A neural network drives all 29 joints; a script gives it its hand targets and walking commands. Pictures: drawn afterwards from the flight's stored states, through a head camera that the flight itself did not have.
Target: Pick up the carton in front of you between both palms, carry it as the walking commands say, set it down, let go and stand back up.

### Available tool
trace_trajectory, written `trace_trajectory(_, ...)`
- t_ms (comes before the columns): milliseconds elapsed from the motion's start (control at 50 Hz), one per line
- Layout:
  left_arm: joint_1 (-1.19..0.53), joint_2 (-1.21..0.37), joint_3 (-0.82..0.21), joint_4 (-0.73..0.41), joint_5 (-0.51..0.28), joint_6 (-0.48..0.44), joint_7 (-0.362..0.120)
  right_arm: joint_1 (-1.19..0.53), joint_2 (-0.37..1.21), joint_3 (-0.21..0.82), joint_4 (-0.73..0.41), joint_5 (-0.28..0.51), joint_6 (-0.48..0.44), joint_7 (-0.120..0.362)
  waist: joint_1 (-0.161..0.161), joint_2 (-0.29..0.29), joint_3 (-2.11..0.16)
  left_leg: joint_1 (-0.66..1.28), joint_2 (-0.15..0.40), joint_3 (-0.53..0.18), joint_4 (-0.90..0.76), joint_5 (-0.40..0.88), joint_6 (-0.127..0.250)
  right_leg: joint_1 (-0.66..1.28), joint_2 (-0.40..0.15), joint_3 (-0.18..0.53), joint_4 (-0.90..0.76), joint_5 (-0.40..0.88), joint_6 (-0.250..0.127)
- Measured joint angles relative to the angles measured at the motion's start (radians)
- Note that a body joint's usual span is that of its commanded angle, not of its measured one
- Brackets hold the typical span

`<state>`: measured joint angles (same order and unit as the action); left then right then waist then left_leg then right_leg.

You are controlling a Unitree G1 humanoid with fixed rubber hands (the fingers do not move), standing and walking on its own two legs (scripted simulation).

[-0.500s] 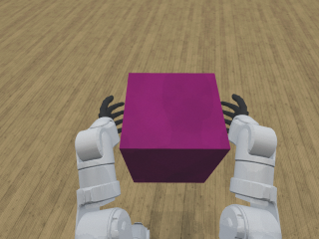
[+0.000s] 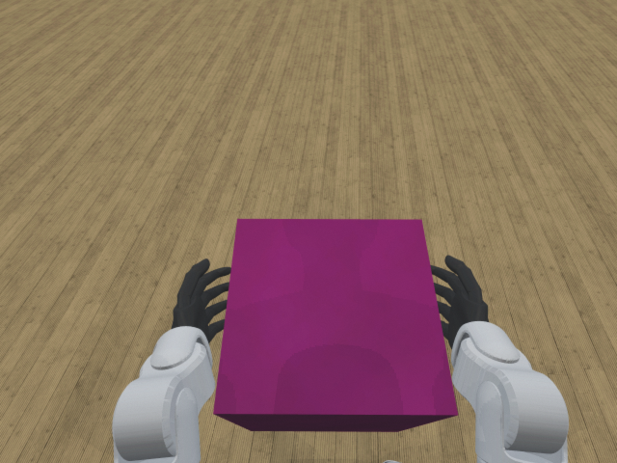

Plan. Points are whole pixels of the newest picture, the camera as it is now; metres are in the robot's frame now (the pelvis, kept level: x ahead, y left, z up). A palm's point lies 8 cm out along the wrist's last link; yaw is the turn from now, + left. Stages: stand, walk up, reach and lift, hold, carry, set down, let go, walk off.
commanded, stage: carry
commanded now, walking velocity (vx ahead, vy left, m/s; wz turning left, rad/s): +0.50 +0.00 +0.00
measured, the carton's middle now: (326, 337) +0.26 +0.00 +0.03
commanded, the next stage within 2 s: none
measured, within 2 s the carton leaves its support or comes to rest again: neither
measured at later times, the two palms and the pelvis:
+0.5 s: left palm (223, 170) +0.54 +0.16 +0.08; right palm (401, 161) +0.55 -0.14 +0.08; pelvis +0.32 +0.00 -0.02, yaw +1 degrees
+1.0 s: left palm (258, 74) +0.88 +0.13 +0.09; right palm (388, 73) +0.89 -0.17 +0.07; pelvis +0.65 -0.03 -0.02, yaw +2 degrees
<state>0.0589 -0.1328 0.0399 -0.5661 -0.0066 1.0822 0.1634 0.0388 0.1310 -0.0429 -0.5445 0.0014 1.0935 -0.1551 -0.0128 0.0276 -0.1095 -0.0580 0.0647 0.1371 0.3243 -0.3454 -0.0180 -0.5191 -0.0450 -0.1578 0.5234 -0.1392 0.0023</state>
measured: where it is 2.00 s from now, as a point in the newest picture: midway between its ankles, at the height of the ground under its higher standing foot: (316, 212)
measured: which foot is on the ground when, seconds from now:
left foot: down 0.00-0.04, up 0.06-0.48, down 0.50-0.98, up 1.00-1.00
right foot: up 0.00-0.02, down 0.04-0.54, up 0.56-0.94, down 0.96-1.00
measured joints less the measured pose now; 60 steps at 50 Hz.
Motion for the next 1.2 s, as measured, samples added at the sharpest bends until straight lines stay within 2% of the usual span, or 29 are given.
trace_trajectory(40, 0.020, -0.002, -0.006, -0.026, 0.000, 0.022, 0.000, 0.023, 0.002, 0.007, -0.029, -0.003, 0.022, 0.000, -0.001, -0.003, -0.028, 0.031, 0.013, -0.012, 0.090, -0.091, -0.020, 0.054, 0.010, -0.039, -0.058, 0.010, -0.020)
trace_trajectory(60, 0.017, -0.002, -0.012, -0.015, 0.002, 0.029, 0.000, 0.026, 0.002, 0.001, -0.028, -0.005, 0.032, 0.001, 0.004, 0.002, -0.045, 0.007, 0.028, -0.019, 0.198, -0.136, -0.022, 0.058, 0.011, -0.051, -0.024, 0.037, -0.053)
trace_trajectory(100, 0.007, -0.001, -0.018, 0.048, 0.007, 0.044, 0.003, 0.023, 0.001, -0.018, 0.011, -0.009, 0.059, 0.000, 0.025, 0.011, -0.073, -0.114, 0.024, -0.071, 0.508, -0.138, -0.010, 0.069, 0.017, -0.062, 0.047, -0.031, -0.086)
trace_trajectory(140, 0.010, -0.001, -0.014, 0.092, 0.009, 0.069, 0.006, 0.029, 0.002, -0.023, 0.051, -0.016, 0.085, -0.001, 0.032, 0.006, -0.089, -0.250, 0.007, -0.090, 0.745, -0.103, 0.012, 0.123, 0.017, -0.071, 0.023, -0.079, -0.087)
trace_trajectory(180, 0.024, -0.003, -0.005, 0.108, 0.011, 0.085, 0.006, 0.034, 0.003, -0.015, 0.081, -0.022, 0.097, -0.001, 0.039, -0.001, -0.093, -0.352, 0.013, -0.073, 0.802, -0.032, 0.016, 0.191, 0.023, -0.071, -0.044, -0.078, -0.073)
trace_trajectory(260, 0.026, -0.004, 0.003, 0.116, 0.012, 0.085, 0.006, 0.040, 0.004, -0.007, 0.102, -0.029, 0.083, 0.003, 0.047, -0.019, -0.091, -0.465, 0.033, -0.043, 0.609, 0.066, 0.006, 0.315, 0.028, -0.057, -0.169, -0.079, -0.067)
trace_trajectory(360, -0.003, 0.000, -0.004, 0.102, 0.003, 0.064, 0.006, 0.033, 0.003, -0.017, 0.065, -0.022, 0.061, 0.000, 0.034, -0.023, -0.077, -0.503, 0.043, -0.018, 0.315, 0.204, -0.004, 0.450, 0.029, -0.053, -0.253, -0.123, -0.044)
trace_trajectory(420, 0.000, 0.000, -0.011, 0.081, 0.004, 0.062, 0.005, 0.037, 0.004, -0.018, 0.040, -0.017, 0.060, -0.001, 0.028, -0.025, -0.075, -0.493, 0.034, 0.012, 0.227, 0.248, 0.000, 0.526, 0.028, -0.050, -0.272, -0.176, -0.023)
trace_trajectory(480, 0.008, -0.001, -0.012, 0.067, 0.010, 0.071, 0.005, 0.040, 0.004, -0.015, 0.037, -0.014, 0.065, 0.000, 0.033, -0.035, -0.073, -0.444, 0.014, 0.055, 0.166, 0.239, 0.019, 0.587, 0.014, -0.033, -0.239, -0.258, 0.006)
trace_trajectory(520, 0.006, 0.000, -0.001, 0.068, 0.014, 0.078, 0.005, 0.028, 0.003, -0.007, 0.062, -0.016, 0.060, 0.002, 0.026, -0.058, -0.063, -0.411, -0.005, 0.085, 0.178, 0.275, 0.066, 0.569, -0.023, -0.013, -0.087, -0.352, 0.021)
trace_trajectory(540, 0.003, 0.000, 0.008, 0.082, 0.015, 0.078, 0.005, 0.021, 0.002, -0.003, 0.090, -0.017, 0.054, 0.002, 0.016, -0.069, -0.061, -0.414, -0.011, 0.095, 0.220, 0.251, 0.082, 0.509, -0.046, 0.005, 0.064, -0.344, 0.016)
trace_trajectory(560, 0.002, 0.001, 0.016, 0.097, 0.017, 0.080, 0.005, 0.014, 0.001, -0.002, 0.116, -0.017, 0.051, 0.002, 0.007, -0.066, -0.054, -0.407, -0.011, 0.098, 0.241, 0.211, 0.091, 0.429, -0.046, 0.043, 0.238, -0.330, 0.010)
trace_trajectory(600, 0.002, 0.000, 0.020, 0.114, 0.018, 0.082, 0.005, 0.017, 0.002, -0.002, 0.137, -0.019, 0.048, 0.002, -0.002, -0.052, -0.033, -0.364, -0.009, 0.101, 0.214, 0.164, 0.092, 0.267, -0.029, 0.094, 0.510, -0.299, -0.004)
trace_trajectory(640, 0.009, -0.001, 0.011, 0.116, 0.018, 0.075, 0.003, 0.038, 0.005, -0.004, 0.125, -0.020, 0.038, 0.003, -0.007, -0.043, -0.016, -0.304, -0.011, 0.102, 0.147, 0.166, 0.075, 0.141, -0.033, 0.101, 0.594, -0.227, -0.012)
trace_trajectory(700, 0.024, -0.003, -0.004, 0.112, 0.023, 0.043, -0.008, 0.058, 0.007, -0.006, 0.100, -0.023, 0.021, 0.011, -0.016, -0.034, -0.003, -0.211, -0.015, 0.096, 0.052, 0.164, 0.068, 0.018, -0.053, 0.090, 0.513, -0.143, -0.008)
trace_trajectory(780, 0.035, -0.003, -0.010, 0.083, 0.026, 0.017, -0.014, 0.060, 0.007, 0.000, 0.073, -0.022, 0.003, 0.013, -0.018, -0.034, -0.004, -0.092, -0.016, 0.086, -0.043, 0.140, 0.046, -0.063, -0.071, 0.065, 0.281, -0.045, 0.011)
trace_trajectory(840, 0.042, -0.004, -0.010, 0.044, 0.025, 0.016, -0.013, 0.058, 0.006, 0.007, 0.045, -0.018, 0.002, 0.013, -0.011, -0.036, -0.012, -0.005, -0.015, 0.081, -0.083, 0.101, 0.021, -0.073, -0.070, 0.036, 0.117, 0.030, 0.012)
trace_trajectory(920, 0.042, -0.004, -0.006, -0.005, 0.016, 0.036, -0.008, 0.049, 0.004, 0.015, 0.004, -0.012, 0.022, 0.008, -0.005, -0.027, -0.026, 0.101, -0.003, 0.069, -0.074, 0.005, -0.024, -0.029, -0.051, -0.022, -0.005, 0.082, -0.003)
trace_trajectory(960, 0.024, -0.003, -0.003, -0.014, 0.008, 0.048, -0.006, 0.040, 0.003, 0.013, -0.015, -0.012, 0.035, 0.003, -0.001, -0.019, -0.028, 0.109, 0.021, 0.051, 0.042, -0.093, -0.046, 0.030, -0.031, -0.055, -0.052, 0.056, -0.026)
trace_trajectory(1000, -0.003, 0.000, -0.010, 0.033, 0.005, 0.044, -0.001, 0.019, 0.000, -0.010, 0.003, -0.011, 0.049, 0.000, 0.025, 0.006, -0.028, -0.003, 0.055, 0.003, 0.344, -0.133, -0.030, 0.019, -0.018, -0.070, 0.038, 0.034, -0.083)
trace_trajectory(1040, -0.013, 0.001, -0.008, 0.072, 0.000, 0.052, 0.003, 0.008, 0.000, -0.023, 0.027, -0.012, 0.071, -0.005, 0.035, 0.010, -0.017, -0.164, 0.034, -0.067, 0.656, -0.104, -0.005, 0.051, -0.013, -0.074, 0.038, -0.019, -0.095)
trace_trajectory(1060, -0.009, 0.000, -0.006, 0.079, -0.001, 0.057, 0.003, 0.010, 0.000, -0.022, 0.034, -0.013, 0.078, -0.006, 0.036, 0.008, -0.011, -0.237, 0.024, -0.081, 0.753, -0.072, 0.007, 0.080, -0.013, -0.077, 0.010, -0.025, -0.089)
trace_trajectory(1120, 0.015, -0.003, 0.002, 0.073, -0.002, 0.058, 0.003, 0.022, 0.002, -0.008, 0.044, -0.018, 0.076, -0.004, 0.038, 0.003, 0.002, -0.396, 0.024, -0.077, 0.803, 0.037, 0.018, 0.178, -0.003, -0.077, -0.101, -0.020, -0.079)
trace_trajectory(1200, 0.029, -0.004, 0.008, 0.044, -0.008, 0.044, 0.000, 0.032, 0.003, 0.009, 0.027, -0.024, 0.056, 0.001, 0.038, -0.011, 0.005, -0.507, 0.043, -0.054, 0.648, 0.133, 0.011, 0.303, 0.005, -0.064, -0.219, -0.030, -0.072)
